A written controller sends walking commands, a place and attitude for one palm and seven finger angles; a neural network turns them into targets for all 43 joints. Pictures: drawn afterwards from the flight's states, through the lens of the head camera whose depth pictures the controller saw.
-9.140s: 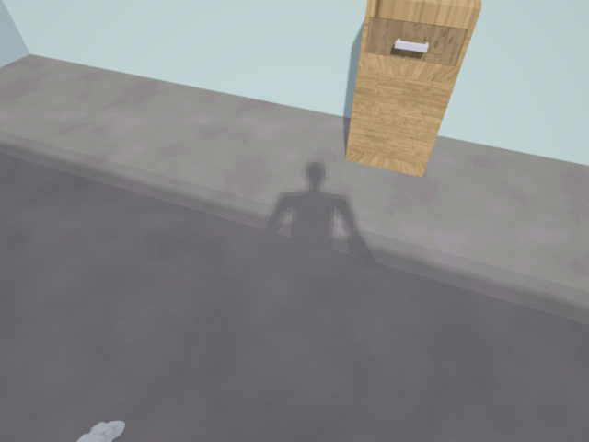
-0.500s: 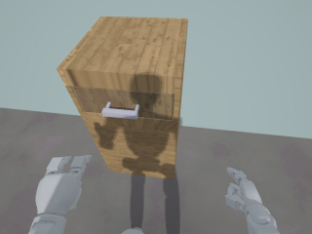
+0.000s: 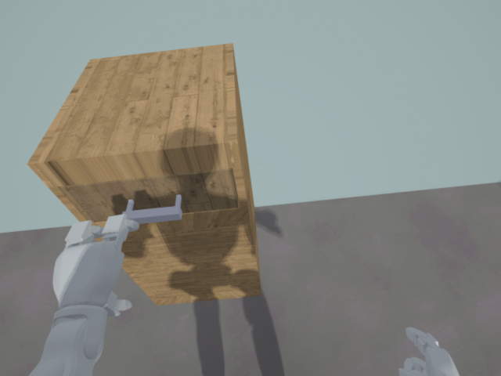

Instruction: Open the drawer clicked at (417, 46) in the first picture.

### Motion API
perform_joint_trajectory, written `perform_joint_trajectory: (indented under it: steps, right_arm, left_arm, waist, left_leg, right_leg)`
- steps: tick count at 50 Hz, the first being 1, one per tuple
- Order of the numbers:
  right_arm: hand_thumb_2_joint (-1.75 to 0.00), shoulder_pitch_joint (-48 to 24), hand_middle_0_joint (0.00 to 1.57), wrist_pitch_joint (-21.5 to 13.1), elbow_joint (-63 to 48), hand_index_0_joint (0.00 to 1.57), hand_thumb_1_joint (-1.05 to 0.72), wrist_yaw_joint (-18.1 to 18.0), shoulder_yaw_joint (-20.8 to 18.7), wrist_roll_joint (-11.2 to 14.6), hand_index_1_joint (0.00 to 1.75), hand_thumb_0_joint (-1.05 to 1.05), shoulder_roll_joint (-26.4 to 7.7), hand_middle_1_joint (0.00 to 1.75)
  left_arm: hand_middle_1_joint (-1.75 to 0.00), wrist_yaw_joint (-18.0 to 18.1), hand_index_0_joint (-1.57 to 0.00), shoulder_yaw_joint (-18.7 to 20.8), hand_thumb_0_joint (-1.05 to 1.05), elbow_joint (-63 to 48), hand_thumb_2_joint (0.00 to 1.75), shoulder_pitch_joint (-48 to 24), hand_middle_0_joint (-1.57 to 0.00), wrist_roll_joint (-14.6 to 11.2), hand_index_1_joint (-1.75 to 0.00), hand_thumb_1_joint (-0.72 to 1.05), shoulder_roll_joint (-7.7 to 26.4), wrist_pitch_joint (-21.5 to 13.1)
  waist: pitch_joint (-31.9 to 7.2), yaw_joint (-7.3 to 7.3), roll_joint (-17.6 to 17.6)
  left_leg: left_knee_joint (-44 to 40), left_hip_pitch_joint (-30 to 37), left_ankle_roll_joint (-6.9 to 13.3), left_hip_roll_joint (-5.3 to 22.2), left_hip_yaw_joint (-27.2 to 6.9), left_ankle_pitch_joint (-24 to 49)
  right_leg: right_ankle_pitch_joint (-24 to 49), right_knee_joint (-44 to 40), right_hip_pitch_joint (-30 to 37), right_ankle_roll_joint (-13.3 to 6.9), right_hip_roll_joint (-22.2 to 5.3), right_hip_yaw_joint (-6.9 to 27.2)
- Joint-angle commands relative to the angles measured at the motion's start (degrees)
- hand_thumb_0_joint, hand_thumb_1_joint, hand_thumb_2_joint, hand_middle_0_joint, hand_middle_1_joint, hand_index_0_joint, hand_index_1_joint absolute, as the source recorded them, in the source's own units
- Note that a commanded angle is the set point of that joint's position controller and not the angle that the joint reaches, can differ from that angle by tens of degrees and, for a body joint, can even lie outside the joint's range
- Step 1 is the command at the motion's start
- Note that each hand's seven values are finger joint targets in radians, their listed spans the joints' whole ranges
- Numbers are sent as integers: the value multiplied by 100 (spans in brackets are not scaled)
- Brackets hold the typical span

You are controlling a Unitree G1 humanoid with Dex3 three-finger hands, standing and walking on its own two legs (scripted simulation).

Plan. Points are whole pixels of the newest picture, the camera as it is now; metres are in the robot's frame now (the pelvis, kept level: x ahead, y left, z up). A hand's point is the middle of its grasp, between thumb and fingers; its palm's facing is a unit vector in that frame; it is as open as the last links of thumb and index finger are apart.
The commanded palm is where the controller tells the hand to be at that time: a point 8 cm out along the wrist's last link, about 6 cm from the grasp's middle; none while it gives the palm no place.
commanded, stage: raise the hand with hooked fingers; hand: left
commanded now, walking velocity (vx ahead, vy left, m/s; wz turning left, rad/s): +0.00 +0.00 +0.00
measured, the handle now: (153, 208) +0.47 +0.28 -0.07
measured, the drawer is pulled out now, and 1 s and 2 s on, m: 0.00 0.00 0.00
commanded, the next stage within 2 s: move the hooked fingers above the handle in 0.80 s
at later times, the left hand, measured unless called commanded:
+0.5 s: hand (71, 224) +0.31 +0.31 +0.10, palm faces +0.07 -0.07 -1.00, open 13.9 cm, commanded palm +0.27 +0.30 +0.15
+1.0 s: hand (82, 239) +0.29 +0.29 +0.09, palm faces +0.02 -0.09 -1.00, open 13.9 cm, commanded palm +0.28 +0.30 +0.14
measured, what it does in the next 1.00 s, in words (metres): stands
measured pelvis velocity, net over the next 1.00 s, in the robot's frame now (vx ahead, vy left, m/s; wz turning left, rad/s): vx -0.01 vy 0.04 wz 0.02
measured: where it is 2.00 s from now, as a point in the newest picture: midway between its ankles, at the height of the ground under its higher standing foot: outside the picture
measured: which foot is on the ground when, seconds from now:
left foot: down 0.00-1.00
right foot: down 0.00-1.00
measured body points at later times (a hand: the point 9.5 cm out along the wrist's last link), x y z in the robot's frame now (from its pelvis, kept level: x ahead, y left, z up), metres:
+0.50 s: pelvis +0.00 +0.05 +0.02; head +0.00 +0.03 +0.47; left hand +0.30 +0.31 +0.16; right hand +0.20 -0.14 -0.08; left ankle -0.01 +0.14 -0.71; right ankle -0.02 -0.07 -0.71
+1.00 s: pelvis -0.01 +0.04 +0.02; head +0.00 +0.01 +0.47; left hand +0.29 +0.29 +0.14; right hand +0.18 -0.18 -0.09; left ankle -0.01 +0.14 -0.71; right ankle -0.02 -0.07 -0.71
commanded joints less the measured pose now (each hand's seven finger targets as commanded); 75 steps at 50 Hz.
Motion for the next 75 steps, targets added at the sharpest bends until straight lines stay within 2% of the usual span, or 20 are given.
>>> perform_joint_trajectory:
  steps: [1, 6, 10, 14, 20, 24, 26, 33, 38, 41, 44, 47, 49, 52, 53, 56, 62, 65, 69, 75]
  right_arm:
    - [-90, -1086, 20, -249, -1062, 20, -90, -28, 17, 177, 30, 0, -225, 30]
    - [-90, -1174, 20, -146, -1116, 20, -90, -182, 168, 211, 30, 0, -184, 30]
    - [-90, -1137, 20, -82, -1100, 20, -90, -221, 274, 211, 30, 0, -119, 30]
    - [-90, -1073, 20, -40, -1101, 20, -90, -181, 331, 216, 30, 0, -93, 30]
    - [-90, -918, 20, 6, -1050, 20, -90, -157, 354, 249, 30, 0, -133, 30]
    - [-90, -774, 20, 35, -1112, 20, -90, -65, 327, 256, 30, 0, -160, 30]
    - [-90, -724, 20, 32, -1159, 20, -90, -27, 299, 221, 30, 0, -195, 30]
    - [-90, -607, 20, -93, -1110, 20, -90, 32, 216, 149, 30, 0, -217, 30]
    - [-90, -564, 20, -111, -980, 20, -90, 55, 156, 220, 30, 0, -228, 30]
    - [-90, -587, 20, -102, -951, 20, -90, 38, 138, 255, 30, 0, -239, 30]
    - [-90, -651, 20, -77, -978, 20, -90, 15, 176, 294, 30, 0, -256, 30]
    - [-90, -677, 20, -51, -989, 20, -90, -55, 212, 284, 30, 0, -270, 30]
    - [-90, -636, 20, -46, -937, 20, -90, -115, 253, 283, 30, 0, -297, 30]
    - [-90, -627, 20, -75, -947, 20, -90, -179, 255, 252, 30, 0, -232, 30]
    - [-90, -602, 20, -87, -943, 20, -90, -189, 235, 239, 30, 0, -249, 30]
    - [-90, -570, 20, -134, -916, 20, -90, -207, 203, 236, 30, 0, -173, 30]
    - [-90, -436, 20, -106, -898, 20, -90, -205, 159, 305, 30, 0, -238, 30]
    - [-90, -320, 20, -77, -872, 20, -90, -239, 144, 326, 30, 0, -312, 30]
    - [-90, -248, 20, -80, -925, 20, -90, -267, 69, 267, 30, 0, -304, 30]
    - [-90, -50, 20, -83, -787, 20, -90, -211, -15, 254, 30, 0, -296, 30]
  left_arm:
    - [-114, -41, -29, 354, 0, -1030, 34, -1314, -29, -165, -114, -41, 1028, 703]
    - [-120, -713, -30, 7, 0, -993, 30, -2140, -30, -96, -120, -50, 1105, 993]
    - [-120, -1001, -30, 133, 0, -762, 30, -2655, -30, 10, -120, -50, 1297, 954]
    - [-120, -1144, -30, 172, 0, -743, 30, -3312, -30, 76, -120, -50, 1388, 905]
    - [-120, -1525, -30, -30, 0, -367, 30, -4032, -30, -44, -120, -50, 1361, 922]
    - [-120, -1836, -30, -182, 0, -134, 30, -3430, -30, -136, -120, -50, 1096, 832]
    - [-120, -1901, -30, -85, 0, -387, 30, -3327, -30, -154, -120, -50, 1214, 674]
    - [-120, -1408, -30, 604, 0, -1206, 30, -3419, -30, -92, -120, -50, 1793, 83]
    - [-120, -1082, -30, 512, 0, -849, 30, -3381, -30, -137, -120, -50, 1593, 233]
    - [-120, -1126, -30, 241, 0, -683, 30, -3275, -30, -190, -120, -50, 1381, 428]
    - [-120, -1335, -30, -56, 0, -424, 30, -3146, -30, -251, -120, -50, 1153, 609]
    - [-120, -1489, -30, -86, 0, -258, 30, -3381, -30, -229, -120, -50, 1245, 618]
    - [-120, -1521, -30, 145, 0, -11, 30, -3756, -30, -144, -120, -50, 1549, 514]
    - [-120, -1425, -30, 265, 0, 99, 30, -4097, -30, -27, -120, -50, 1678, 229]
    - [-120, -1355, -30, 504, 0, -14, 30, -4207, -30, -1, -120, -50, 1931, 120]
    - [-120, -1164, -30, 426, 0, 168, 30, -4257, -30, 14, -120, -50, 1730, -74]
    - [-120, -1053, -30, 304, 0, 1039, 30, -4072, -30, -48, -120, -50, 1567, 139]
    - [-120, -1150, -30, 320, 0, 1382, 30, -4291, -30, -58, -120, -50, 1715, 196]
    - [-120, -1200, -30, 461, 0, 1016, 30, -4307, -30, -92, -120, -50, 1863, -110]
    - [-120, -870, -30, 790, 0, 1143, 30, -4034, -30, -10, -120, -50, 1951, -434]
  waist:
    - [-1328, 100, -665]
    - [-880, 83, -567]
    - [-676, 121, -317]
    - [-806, 138, 48]
    - [-693, 31, -5]
    - [-666, 76, -193]
    - [-799, 120, -181]
    - [-1134, 246, 180]
    - [-1022, 199, 124]
    - [-1078, 145, -53]
    - [-801, 68, -296]
    - [-663, 13, -452]
    - [-507, -9, -529]
    - [-725, 50, -346]
    - [-896, 90, -164]
    - [-1029, 72, 80]
    - [-994, 9, -392]
    - [-1050, -67, -692]
    - [-1647, -19, -436]
    - [-1497, -23, -318]
  left_leg:
    - [-411, 264, 350, -257, 361, 1407]
    - [-783, 894, 400, -154, 325, 1490]
    - [-983, 1200, 353, -94, 244, 1614]
    - [-1129, 1488, 270, -36, 108, 1986]
    - [-1343, 1711, 193, 57, -53, 2147]
    - [-1382, 1745, 177, 108, -99, 2365]
    - [-1376, 1833, 166, 126, -137, 2620]
    - [-1367, 1984, 44, 146, -309, 2980]
    - [-1400, 1848, 32, 89, -226, 2636]
    - [-1390, 1819, 116, 42, -112, 2418]
    - [-1455, 1649, 196, 26, -37, 2026]
    - [-1442, 1545, 275, -14, 31, 1776]
    - [-1443, 1371, 309, -37, 86, 1538]
    - [-1316, 1353, 340, -120, 114, 1557]
    - [-1299, 1375, 324, -123, 95, 1579]
    - [-1119, 1344, 330, -174, 154, 1750]
    - [-949, 878, 359, -192, 290, 1650]
    - [-855, 639, 387, -205, 319, 1563]
    - [-650, 664, 426, -247, 347, 1855]
    - [-487, 522, 407, -191, 319, 2107]
  right_leg:
    - [3114, -929, 1726, 390, -495, 528]
    - [2076, -1225, 1422, 311, -360, 134]
    - [1803, -1330, 1363, 223, -282, -25]
    - [1826, -1332, 1468, 116, -227, -163]
    - [1637, -1517, 1429, 87, -180, -306]
    - [1649, -1573, 1468, 85, -171, -357]
    - [1759, -1585, 1550, 91, -175, -344]
    - [1704, -1558, 1585, 50, -132, -346]
    - [1625, -1574, 1482, 44, -111, -353]
    - [1683, -1622, 1537, 80, -134, -321]
    - [1535, -1701, 1538, 111, -153, -309]
    - [1473, -1763, 1510, 137, -174, -286]
    - [1314, -1805, 1442, 139, -178, -246]
    - [1398, -1716, 1476, 130, -191, -189]
    - [1373, -1683, 1540, 110, -180, -159]
    - [1655, -1569, 1468, 103, -190, -130]
    - [1956, -1494, 1453, 174, -216, -38]
    - [2076, -1443, 1519, 225, -249, 16]
    - [2926, -1241, 1845, 277, -332, 145]
    - [3064, -1020, 1456, 203, -253, 66]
